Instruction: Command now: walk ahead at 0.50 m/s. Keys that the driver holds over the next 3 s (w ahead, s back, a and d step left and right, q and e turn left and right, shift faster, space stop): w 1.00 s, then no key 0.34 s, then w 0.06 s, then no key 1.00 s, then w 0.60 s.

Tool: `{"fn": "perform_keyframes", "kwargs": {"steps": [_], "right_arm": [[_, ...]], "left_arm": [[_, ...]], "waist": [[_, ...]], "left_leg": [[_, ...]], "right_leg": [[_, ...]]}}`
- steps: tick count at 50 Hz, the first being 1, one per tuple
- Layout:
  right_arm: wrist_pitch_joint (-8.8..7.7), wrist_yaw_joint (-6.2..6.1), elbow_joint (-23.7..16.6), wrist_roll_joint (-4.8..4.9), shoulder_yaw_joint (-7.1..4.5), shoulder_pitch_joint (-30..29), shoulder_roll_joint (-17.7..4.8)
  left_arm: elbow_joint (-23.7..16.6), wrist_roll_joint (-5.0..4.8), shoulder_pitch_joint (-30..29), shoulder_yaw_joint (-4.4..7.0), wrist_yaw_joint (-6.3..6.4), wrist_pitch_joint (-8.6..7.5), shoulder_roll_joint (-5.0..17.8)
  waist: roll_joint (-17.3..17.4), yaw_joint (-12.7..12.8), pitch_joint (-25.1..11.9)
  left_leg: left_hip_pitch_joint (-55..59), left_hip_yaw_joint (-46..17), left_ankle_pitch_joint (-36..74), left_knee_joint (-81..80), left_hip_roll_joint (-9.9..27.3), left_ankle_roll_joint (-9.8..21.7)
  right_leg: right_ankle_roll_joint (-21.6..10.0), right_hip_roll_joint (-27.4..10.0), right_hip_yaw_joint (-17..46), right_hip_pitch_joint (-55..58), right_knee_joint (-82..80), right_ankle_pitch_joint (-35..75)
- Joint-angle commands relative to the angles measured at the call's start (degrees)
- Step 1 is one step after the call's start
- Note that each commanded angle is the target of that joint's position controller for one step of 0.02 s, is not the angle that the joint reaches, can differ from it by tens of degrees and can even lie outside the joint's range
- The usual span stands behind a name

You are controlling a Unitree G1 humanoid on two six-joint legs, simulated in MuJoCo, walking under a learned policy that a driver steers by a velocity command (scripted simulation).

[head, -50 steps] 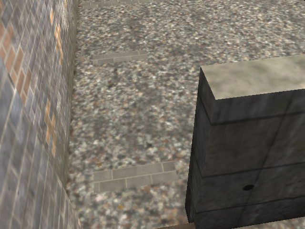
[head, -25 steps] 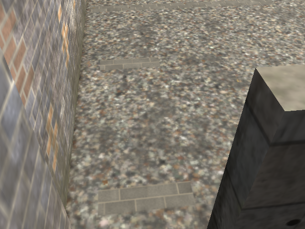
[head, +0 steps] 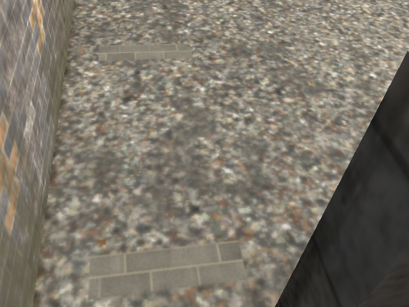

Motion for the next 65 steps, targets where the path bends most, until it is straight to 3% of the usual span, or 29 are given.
{"fn": "perform_keyframes", "kwargs": {"steps": [1,2,5,8,10,11,13,15,16,17,19,23,27,29,30,31,33,34,36,37,38,40,43,50,53,55,57,60,65], "right_arm": [[0.51,3.12,2.63,-1.64,2.97,7.25,1.74],[0.09,2.02,1.79,-2.27,2.32,2.81,-1.7],[1.74,0.3,0.91,-3.54,0.91,2.89,-6.5],[2.89,-0.32,-3.96,-0.89,1.91,-7.86,-6.74],[0.15,-2.86,8.29,0.44,-0.43,27.39,-9.96],[0.92,-2.65,10.68,0.39,-2.73,36.48,-15.28],[1.62,-1.02,6.79,-2.32,-4.58,27.29,-20.89],[2.22,-1.67,6.37,-0.58,-0.89,14.78,-6.85],[1.39,-2.76,3.92,-1.75,2.78,6.93,4.72],[-0.33,-3.62,-0.74,0.69,3.46,-1.94,6.3],[-3.15,-4.24,0.53,1.7,1.96,-0.33,-2.53],[-4.36,-4.96,-2.46,-0.74,2.67,-1.57,-7.5],[-0.69,-6.83,1.84,2.26,0.72,14.81,-10.65],[0.83,-5.73,2.32,2.08,-0.12,9.45,-12.29],[3.23,-8.8,3.72,9.34,-3.39,9.39,-8.08],[3.38,-9.84,5.62,7.84,-3.08,6.89,-6.58],[2.4,-8.43,8.84,6.82,-2.26,5.7,1.04],[1.0,-8.24,2.18,8.46,-1.77,6.84,0.27],[0.33,-7.4,-3.79,8.32,-0.05,2.64,1.85],[1.87,-8.36,-5.34,7.86,-0.31,-1.32,0.35],[3.03,-9.21,-5.65,9.13,-0.09,-4.4,1.79],[4.92,-8.45,-4.02,6.65,-0.11,-4.55,3.21],[4.8,-8.41,-6.64,6.03,-1.19,-5.98,1.33],[3.89,-7.11,-11.01,5.99,-1.52,-27.48,-1.91],[2.35,-6.02,-4.74,4.65,-5.32,-6.2,-8.3],[1.52,-4.81,0.32,4.56,-6.43,9.51,-15.72],[1.28,-5.48,-1.6,4.52,-5.42,0.13,-9.69],[1.08,-6.13,-1.95,4.04,-3.25,-10.6,-3.21],[0.94,-7.91,0.46,4.95,-4.11,-12.99,-8.22]], "left_arm": [[-2.57,-0.79,0.38,-3.15,1.72,-4.41,-0.64],[-4.18,-1.4,-2.27,-4.22,2.89,-4.76,-2.39],[-6.12,-1.27,-8.18,-2.67,1.29,-3.28,9.02],[-5.88,-2.28,-1.62,-0.81,0.53,-0.72,12.1],[-4.09,0.04,-0.95,-1.22,-3.13,2.39,8.86],[-2.48,0.65,8.81,-1.35,-6.48,1.95,1.93],[-17.41,-4.78,-9.4,-1.69,-6.35,0.42,1.13],[-19.29,-3.25,-17.22,-2.79,-3.69,0.59,-1.23],[-15.4,-1.28,-10.49,-3.79,-2.68,1.13,-3.85],[-12.6,-0.06,-8.01,-2.4,-3.4,1.27,-0.93],[-13.27,1.94,-12.16,-2.31,-5.12,1.89,-1.55],[-14.15,1.71,-18.09,-0.19,-2.77,1.59,6.16],[-20.33,0.84,-37.86,-0.48,-2.66,2.39,5.09],[-18.95,-0.71,-35.32,-1.49,-2.3,2.69,2.61],[-22.42,-14.26,-35.77,0.29,-0.85,3.7,1.15],[-18.22,-14.48,-22.99,1.51,0.08,4.4,3.02],[-8.28,-10.48,8.9,4.8,1.56,7.62,6.73],[-6.98,-8.7,9.06,4.29,1.49,6.98,7.89],[-6.72,-8.63,5.71,6.63,1.25,5.78,13.53],[-8.68,-7.49,-3.57,5.62,1.49,5.82,8.78],[-8.18,-5.6,-6.16,5.56,1.62,4.68,7.7],[-8.97,-3.69,-11.67,3.58,2.6,4.29,1.71],[-10.64,-4.39,-16.52,3.2,4.96,3.25,3.4],[-8.1,-10.27,-4.61,6.55,8.06,3.4,4.95],[-6.65,-8.11,-8.09,5.57,6.44,2.52,3.7],[-7.09,-6.61,-1.03,3.11,4.0,-0.42,-6.05],[-10.02,-9.01,-13.13,5.27,3.86,-0.02,0.37],[-11.17,-6.87,-15.8,6.23,5.61,3.26,0.16],[-13.97,-6.4,-22.72,4.74,5.33,4.08,-3.14]], "waist": [[1.6,-2.41,4.16],[3.88,-1.12,1.58],[-1.07,-4.59,5.18],[3.86,2.52,7.94],[10.69,-8.79,3.21],[19.8,-7.84,-6.03],[5.41,-9.85,-2.19],[-3.39,-2.77,13.23],[-4.19,2.03,17.47],[-1.71,4.23,17.43],[9.59,4.18,8.35],[5.45,3.09,4.99],[2.65,-9.34,11.49],[1.12,-6.2,12.08],[1.51,-6.56,9.61],[0.14,0.15,5.18],[-6.82,15.3,-5.59],[-15.19,12.14,-10.53],[-9.62,7.92,-12.72],[1.2,3.91,-9.29],[-2.72,2.48,-4.42],[6.77,-1.59,6.79],[-6.08,-5.21,7.66],[-7.49,5.24,9.13],[-9.3,-7.12,-2.62],[18.69,-6.82,-23.46],[13.69,-5.71,-10.41],[6.1,1.44,-3.2],[8.72,3.79,-2.87]], "left_leg": [[20.4,0.03,28.22,-15.31,3.32,-3.03],[31.27,2.06,41.87,-29.97,1.29,-2.55],[42.87,5.78,16.97,-35.41,-2.49,-5.79],[31.67,1.19,9.55,-69.82,-0.57,-2.19],[66.97,9.53,26.46,-78.61,0.2,2.14],[93.88,1.54,51.49,-48.84,10.58,14.54],[93.0,-18.12,34.44,-53.93,23.6,22.97],[61.09,-15.46,-16.92,-63.08,19.54,16.86],[38.18,-10.56,-10.26,-63.86,15.68,14.94],[15.76,1.03,-5.91,-65.49,7.0,15.16],[-1.1,3.47,-19.75,-62.16,1.28,12.98],[12.38,-0.37,-31.21,-45.22,0.83,9.73],[50.54,-20.05,-24.74,-35.65,7.67,15.12],[46.13,-20.09,-17.98,-32.28,8.75,14.01],[42.54,-13.39,-7.98,-23.54,2.83,8.92],[37.54,-8.32,-1.88,-11.74,1.13,6.51],[4.51,5.28,-44.04,35.62,-13.14,-2.61],[-12.12,-0.1,-55.41,47.6,-11.1,-3.53],[-26.01,-4.09,-40.45,38.7,-2.47,-1.82],[-22.57,-1.73,-26.86,28.77,1.54,-0.92],[-24.51,-5.35,-20.47,28.21,2.27,-0.68],[-14.87,-9.26,-11.84,15.5,1.95,-2.95],[2.92,-1.41,-2.14,-7.12,1.97,-4.1],[18.27,9.53,-3.03,-48.66,-3.02,-2.65],[48.99,11.29,3.7,-53.48,-6.95,2.38],[82.77,-30.52,34.32,-58.52,19.58,19.07],[69.87,-20.57,24.48,-61.18,16.6,15.49],[45.19,-6.78,22.98,-66.93,9.78,10.3],[39.37,2.5,30.74,-68.4,6.18,8.76]], "right_leg": [[-6.71,-10.43,9.17,-25.71,-5.08,27.46],[-5.11,-5.78,3.14,-30.72,0.54,15.85],[-6.42,-9.76,11.37,-28.98,8.11,10.14],[-9.1,-13.31,26.82,2.86,20.16,17.5],[-5.96,-7.0,19.54,-12.14,52.62,20.97],[-1.26,1.3,10.76,-38.91,80.37,-15.05],[1.96,-1.98,6.31,-68.58,83.45,-15.97],[-1.58,-13.0,11.62,-70.68,61.26,3.34],[-1.78,-18.76,14.58,-57.83,37.6,28.62],[-1.63,-17.26,7.43,-34.48,18.85,46.11],[1.14,-12.19,0.86,-8.49,31.81,50.23],[1.67,-11.93,3.91,-7.07,7.95,62.98],[4.3,-13.06,5.56,-35.49,-19.16,47.78],[4.29,-14.38,6.94,-23.68,-25.72,45.07],[2.38,-15.8,10.01,-13.4,-31.4,46.78],[1.87,-14.45,4.47,0.31,-33.96,55.67],[-5.27,-18.61,4.79,43.05,-15.52,67.5],[-8.36,-24.5,13.81,53.29,-4.2,73.85],[-14.86,-34.02,32.5,48.09,-12.48,26.43],[-11.46,-33.78,37.88,34.86,-21.37,3.89],[-11.14,-37.56,46.59,26.04,-22.52,3.65],[-8.27,-32.8,33.18,0.27,-20.5,24.27],[-4.57,-21.44,16.39,-14.2,-24.54,23.91],[-3.65,-20.24,10.35,9.6,-29.07,34.92],[0.89,-14.76,6.4,9.91,-4.06,62.43],[5.52,-0.01,15.83,-19.84,37.93,-4.37],[4.85,-5.35,14.16,-27.39,37.99,0.14],[4.17,-11.24,9.87,-14.09,22.02,10.37],[6.05,-8.37,6.58,-2.39,-4.69,19.48]]}}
